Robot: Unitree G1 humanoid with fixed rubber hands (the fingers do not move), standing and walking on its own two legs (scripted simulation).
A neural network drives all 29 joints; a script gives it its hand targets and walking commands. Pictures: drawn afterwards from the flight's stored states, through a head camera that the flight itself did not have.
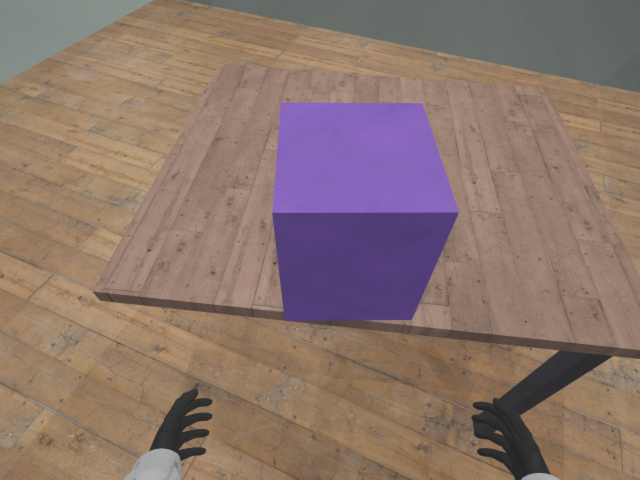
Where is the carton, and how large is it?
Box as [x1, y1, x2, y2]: [272, 102, 458, 320]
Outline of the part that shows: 281,102 272,214 285,320 411,319 458,213 422,104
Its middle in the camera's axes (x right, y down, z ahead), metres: +0.04 -0.03 +0.57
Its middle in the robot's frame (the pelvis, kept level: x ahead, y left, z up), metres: +0.45 -0.02 +0.05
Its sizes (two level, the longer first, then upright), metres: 0.210 0.200 0.250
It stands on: a table, 0.70 m high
